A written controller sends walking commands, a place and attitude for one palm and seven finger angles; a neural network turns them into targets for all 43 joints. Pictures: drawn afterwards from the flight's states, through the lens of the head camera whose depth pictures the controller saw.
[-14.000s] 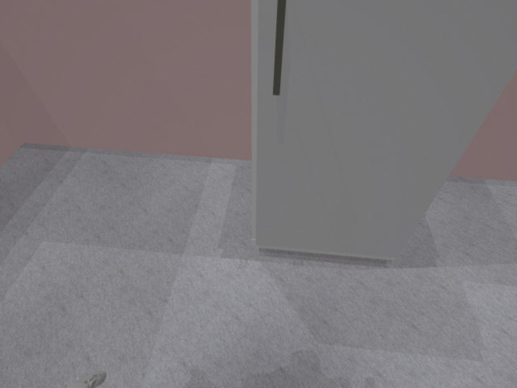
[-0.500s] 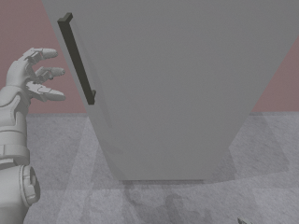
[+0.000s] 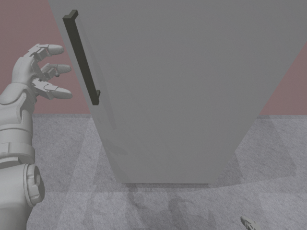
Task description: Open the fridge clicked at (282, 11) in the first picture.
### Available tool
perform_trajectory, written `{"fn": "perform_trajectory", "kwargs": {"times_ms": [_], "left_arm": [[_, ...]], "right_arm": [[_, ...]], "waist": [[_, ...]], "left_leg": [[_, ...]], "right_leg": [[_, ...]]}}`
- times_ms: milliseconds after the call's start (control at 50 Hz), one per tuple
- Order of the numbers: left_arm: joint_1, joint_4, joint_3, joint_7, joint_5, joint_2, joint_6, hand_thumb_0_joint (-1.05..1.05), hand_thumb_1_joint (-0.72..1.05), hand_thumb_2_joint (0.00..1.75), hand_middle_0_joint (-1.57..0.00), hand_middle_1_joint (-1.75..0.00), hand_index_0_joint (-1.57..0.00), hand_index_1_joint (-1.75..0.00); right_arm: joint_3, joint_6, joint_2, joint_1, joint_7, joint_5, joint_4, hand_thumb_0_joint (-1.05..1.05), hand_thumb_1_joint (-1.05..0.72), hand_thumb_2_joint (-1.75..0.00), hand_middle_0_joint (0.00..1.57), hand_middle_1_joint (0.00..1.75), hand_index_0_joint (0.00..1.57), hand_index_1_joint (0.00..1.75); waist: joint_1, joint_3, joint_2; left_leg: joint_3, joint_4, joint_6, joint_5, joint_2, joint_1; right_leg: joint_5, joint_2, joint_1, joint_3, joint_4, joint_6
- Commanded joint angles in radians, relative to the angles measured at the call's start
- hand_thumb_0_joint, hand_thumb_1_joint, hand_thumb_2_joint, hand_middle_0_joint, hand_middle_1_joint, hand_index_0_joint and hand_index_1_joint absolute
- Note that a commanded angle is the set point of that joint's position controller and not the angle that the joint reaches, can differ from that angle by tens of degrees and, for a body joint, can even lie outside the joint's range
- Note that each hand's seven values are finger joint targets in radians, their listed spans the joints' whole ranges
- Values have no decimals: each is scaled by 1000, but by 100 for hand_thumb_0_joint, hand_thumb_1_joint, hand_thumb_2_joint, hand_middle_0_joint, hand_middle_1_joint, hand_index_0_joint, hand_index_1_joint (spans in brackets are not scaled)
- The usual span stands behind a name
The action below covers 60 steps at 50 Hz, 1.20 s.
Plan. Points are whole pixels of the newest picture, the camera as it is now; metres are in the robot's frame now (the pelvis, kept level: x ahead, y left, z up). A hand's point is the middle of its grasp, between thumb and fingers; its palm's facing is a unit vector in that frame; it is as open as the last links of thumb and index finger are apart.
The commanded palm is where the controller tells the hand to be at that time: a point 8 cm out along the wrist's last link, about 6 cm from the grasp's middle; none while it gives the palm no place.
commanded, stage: move the hooked fingers beside the handle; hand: left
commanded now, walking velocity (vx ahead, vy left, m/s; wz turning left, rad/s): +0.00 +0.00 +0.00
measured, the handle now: (86, 64) +0.48 +0.18 +0.20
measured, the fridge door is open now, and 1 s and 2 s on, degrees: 0 0 0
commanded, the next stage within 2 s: feel for the door with the fingertips in 0.06 s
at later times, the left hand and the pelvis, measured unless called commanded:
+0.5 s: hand (68, 78) +0.42 +0.21 +0.20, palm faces +0.00 -1.00 +0.00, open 14.0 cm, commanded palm +0.39 +0.26 +0.21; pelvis +0.00 +0.00 +0.00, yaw +0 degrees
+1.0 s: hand (71, 72) +0.43 +0.20 +0.21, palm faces +0.01 -1.00 +0.01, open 13.8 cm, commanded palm +0.41 +0.26 +0.21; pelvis +0.00 -0.01 +0.00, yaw +0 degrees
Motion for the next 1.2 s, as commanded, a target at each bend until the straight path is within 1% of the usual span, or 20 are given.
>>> {"fn": "perform_trajectory", "kwargs": {"times_ms": [0, 100, 140, 240, 320, 380, 520, 600, 660, 700, 760, 780, 840, 880, 980, 1060, 1080, 1100, 1120, 1180], "left_arm": [[-438, -250, 72, -4, -24, 315, -68, 0, -50, 30, -30, -120, -30, -120], [-396, -256, 45, -22, -36, 277, -36, 0, -50, 30, -30, -120, -30, -120], [-404, -257, 61, -18, -37, 300, -30, 0, -50, 30, -30, -120, -30, -120], [-443, -389, -1, -10, -52, 213, -45, 0, -50, 30, -30, -120, -30, -120], [-412, -380, -9, 9, -64, 176, -22, 0, -50, 30, -30, -120, -30, -120], [-380, -340, 16, 39, -52, 206, 8, 0, -50, 30, -30, -120, -30, -120], [-391, -476, 15, 92, -36, 182, -3, 0, -50, 30, -30, -120, -30, -120], [-385, -382, 27, 90, -35, 196, 9, 0, -50, 30, -30, -120, -30, -120], [-470, -299, -24, 88, -18, 178, 28, 0, -50, 30, -30, -120, -30, -120], [-506, -282, -29, 88, -7, 184, 21, 0, -50, 30, -30, -120, -30, -120], [-540, -319, -72, 78, -18, 127, -13, 0, -50, 30, -30, -120, -30, -120], [-542, -310, -44, 76, -26, 160, -29, 0, -50, 30, -30, -120, -30, -120], [-554, -280, -41, 64, -42, 147, -48, 0, -50, 30, -30, -120, -30, -120], [-519, -218, -13, 71, -37, 180, -46, 0, -50, 30, -30, -120, -30, -120], [-548, -207, -30, 84, -13, 177, -49, 0, -50, 30, -30, -120, -30, -120], [-574, -144, -3, 83, -2, 220, -54, 0, -50, 30, -30, -120, -30, -120], [-564, -138, 9, 82, -1, 239, -62, 0, -50, 30, -30, -120, -30, -120], [-555, -148, 9, 78, 4, 236, -66, 0, -50, 30, -30, -120, -30, -120], [-566, -165, -13, 73, -1, 207, -70, 0, -50, 30, -30, -120, -30, -120], [-514, -151, 5, 67, -9, 223, -77, 0, -50, 30, -30, -120, -30, -120]], "right_arm": [[-59, -40, -155, -10, -6, 4, -127, 0, -90, -90, 20, 30, 20, 30], [-59, -31, -154, -19, -6, 10, -135, 0, -90, -90, 20, 30, 20, 30], [-61, -33, -157, -14, -8, 7, -130, 0, -90, -90, 20, 30, 20, 30], [-62, -42, -144, -28, -6, 6, -134, 0, -90, -90, 20, 30, 20, 30], [-59, -46, -140, -40, -5, 7, -125, 0, -90, -90, 20, 30, 20, 30], [-57, -36, -143, -46, -6, 9, -122, 0, -90, -90, 20, 30, 20, 30], [-54, -38, -123, -78, 2, 2, -150, 0, -90, -90, 20, 30, 20, 30], [-49, -28, -126, -79, -7, 6, -132, 0, -90, -90, 20, 30, 20, 30], [-47, -25, -132, -70, -14, 11, -113, 0, -90, -90, 20, 30, 20, 30], [-49, -24, -133, -63, -15, 9, -109, 0, -90, -90, 20, 30, 20, 30], [-49, -35, -125, -57, -14, 6, -111, 0, -90, -90, 20, 30, 20, 30], [-53, -34, -132, -44, -16, 3, -102, 0, -90, -90, 20, 30, 20, 30], [-54, -40, -134, -42, -16, 3, -94, 0, -90, -90, 20, 30, 20, 30], [-53, -34, -141, -28, -15, 2, -85, 0, -90, -90, 20, 30, 20, 30], [-57, -30, -140, -20, -9, 2, -86, 0, -90, -90, 20, 30, 20, 30], [-57, -30, -146, -4, -11, 3, -75, 0, -90, -90, 20, 30, 20, 30], [-59, -26, -149, 7, -12, -1, -74, 0, -90, -90, 20, 30, 20, 30], [-58, -27, -147, -3, -11, 3, -83, 0, -90, -90, 20, 30, 20, 30], [-58, -31, -143, -5, -10, 2, -87, 0, -90, -90, 20, 30, 20, 30], [-59, -28, -145, 2, -9, 2, -89, 0, -90, -90, 20, 30, 20, 30]], "waist": [[17, -323, 39], [13, -277, 19], [12, -268, 29], [-1, -326, 66], [2, -303, 41], [18, -263, 10], [32, -344, 33], [20, -273, -27], [-6, -205, -2], [-6, -223, 30], [-13, -294, 71], [-12, -313, 18], [-10, -322, 0], [4, -294, -28], [0, -273, 0], [-9, -237, 0], [-4, -258, -34], [3, -261, 15], [-4, -276, 15], [6, -273, -2]], "left_leg": [[-41, -35, 35, 342, -7, 210], [-32, -42, 37, 314, -9, 183], [-37, -42, 36, 305, -10, 177], [-44, -28, 35, 355, -9, 249], [-43, -34, 34, 334, -10, 240], [-34, -45, 34, 299, -13, 187], [-33, -41, 35, 374, -11, 239], [-19, -54, 39, 309, -11, 193], [-25, -63, 35, 223, -13, 160], [-28, -58, 37, 236, -13, 179], [-34, -44, 34, 272, -16, 234], [-40, -39, 36, 288, -13, 232], [-38, -43, 36, 277, -16, 228], [-36, -51, 37, 270, -16, 191], [-23, -53, 40, 267, -18, 171], [-22, -58, 40, 210, -16, 141], [-27, -58, 42, 226, -16, 140], [-21, -60, 40, 224, -16, 151], [-23, -58, 40, 225, -18, 160], [-20, -58, 40, 222, -15, 149]], "right_leg": [[358, 15, 56, 0, -38, -33], [347, 18, 47, -3, -44, -31], [337, 16, 38, -3, -47, -31], [361, 20, 35, -5, -42, -34], [345, 22, 31, -10, -48, -32], [324, 15, 50, -11, -51, -34], [399, 14, 102, -3, -38, -33], [364, 13, 88, 0, -54, -26], [273, 10, 22, 2, -69, -25], [274, 8, 23, 5, -70, -29], [302, 11, 27, 4, -61, -33], [316, 13, 50, 0, -60, -33], [320, 15, 51, 2, -56, -30], [309, 13, 62, -3, -58, -31], [314, 8, 61, 4, -61, -29], [262, 13, 27, 12, -70, -25], [270, 10, 54, 6, -67, -26], [271, 13, 44, 12, -66, -27], [275, 13, 46, 12, -65, -26], [266, 12, 59, 7, -66, -29]]}}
